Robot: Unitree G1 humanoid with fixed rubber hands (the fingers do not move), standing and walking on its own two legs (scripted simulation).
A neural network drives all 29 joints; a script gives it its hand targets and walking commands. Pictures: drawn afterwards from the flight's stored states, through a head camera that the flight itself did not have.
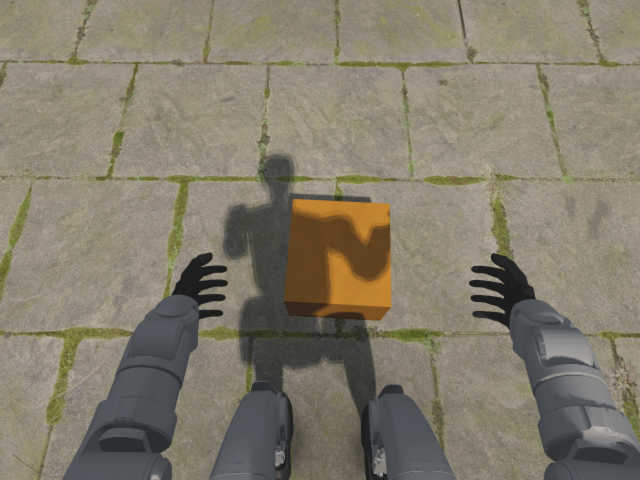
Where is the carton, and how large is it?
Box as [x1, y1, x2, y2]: [284, 199, 390, 320]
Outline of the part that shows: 293,199 284,302 289,315 379,320 390,307 389,204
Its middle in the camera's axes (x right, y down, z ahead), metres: +0.05 +0.06 +1.08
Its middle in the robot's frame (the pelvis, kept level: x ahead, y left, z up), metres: +0.56 -0.04 -0.60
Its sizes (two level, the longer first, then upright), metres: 0.278 0.259 0.184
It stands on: the floor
